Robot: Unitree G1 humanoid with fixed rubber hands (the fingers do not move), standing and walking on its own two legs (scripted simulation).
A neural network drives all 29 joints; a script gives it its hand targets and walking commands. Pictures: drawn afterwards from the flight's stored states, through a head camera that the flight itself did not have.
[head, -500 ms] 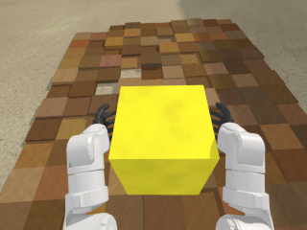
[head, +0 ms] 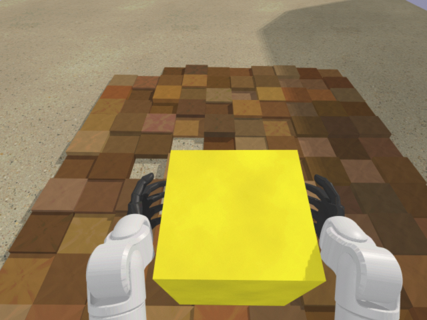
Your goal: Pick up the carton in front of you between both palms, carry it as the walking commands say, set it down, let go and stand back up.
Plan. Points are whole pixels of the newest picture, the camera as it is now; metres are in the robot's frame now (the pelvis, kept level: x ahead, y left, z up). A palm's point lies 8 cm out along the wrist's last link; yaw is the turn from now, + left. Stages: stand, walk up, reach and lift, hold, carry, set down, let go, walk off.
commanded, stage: carry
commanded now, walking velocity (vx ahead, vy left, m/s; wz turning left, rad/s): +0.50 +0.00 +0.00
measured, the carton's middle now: (232, 234) +0.28 +0.01 +0.05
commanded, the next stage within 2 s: none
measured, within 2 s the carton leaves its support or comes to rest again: neither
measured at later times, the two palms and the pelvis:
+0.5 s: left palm (156, 111) +0.59 +0.21 +0.10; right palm (275, 119) +0.57 -0.09 +0.11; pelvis +0.31 +0.08 +0.00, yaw -2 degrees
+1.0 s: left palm (174, 59) +0.90 +0.21 +0.11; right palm (262, 62) +0.91 -0.09 +0.10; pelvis +0.62 +0.05 +0.01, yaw +0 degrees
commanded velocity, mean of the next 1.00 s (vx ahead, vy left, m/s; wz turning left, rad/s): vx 0.50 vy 0.00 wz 0.00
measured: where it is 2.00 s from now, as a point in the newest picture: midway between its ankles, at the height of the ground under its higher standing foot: (215, 165)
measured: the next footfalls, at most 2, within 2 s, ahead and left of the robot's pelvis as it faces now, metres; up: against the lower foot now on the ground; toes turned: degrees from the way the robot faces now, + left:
left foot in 0.30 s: +0.35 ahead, +0.17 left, -0.01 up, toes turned +7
right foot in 0.70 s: +0.59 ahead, -0.05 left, +0.00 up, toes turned -10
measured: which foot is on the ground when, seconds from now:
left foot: up 0.00-0.28, down 0.30-0.74, up 0.76-1.00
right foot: down 0.00-0.34, up 0.36-0.68, down 0.70-1.00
